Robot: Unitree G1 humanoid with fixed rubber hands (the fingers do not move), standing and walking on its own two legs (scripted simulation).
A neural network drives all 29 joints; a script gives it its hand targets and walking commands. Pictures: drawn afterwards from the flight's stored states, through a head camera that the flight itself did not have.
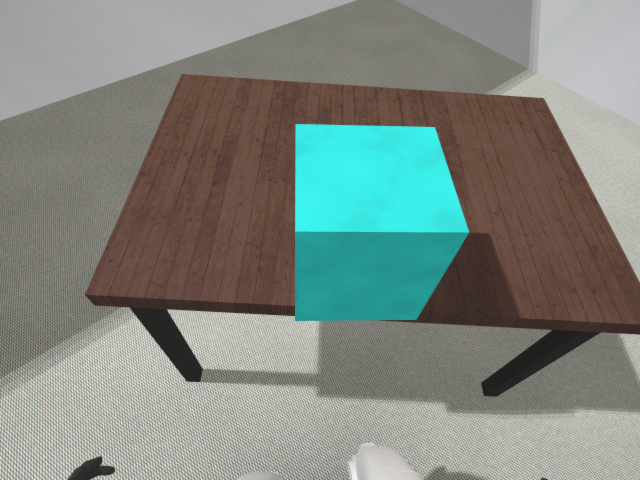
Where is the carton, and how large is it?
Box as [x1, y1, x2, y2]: [295, 124, 468, 320]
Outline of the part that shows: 296,124 295,320 416,319 468,233 434,127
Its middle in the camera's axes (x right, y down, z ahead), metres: +0.07 -0.02 +0.62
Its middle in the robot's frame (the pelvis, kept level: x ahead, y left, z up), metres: +0.47 -0.06 -0.02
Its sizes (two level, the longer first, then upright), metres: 0.210 0.200 0.250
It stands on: a table, 0.61 m high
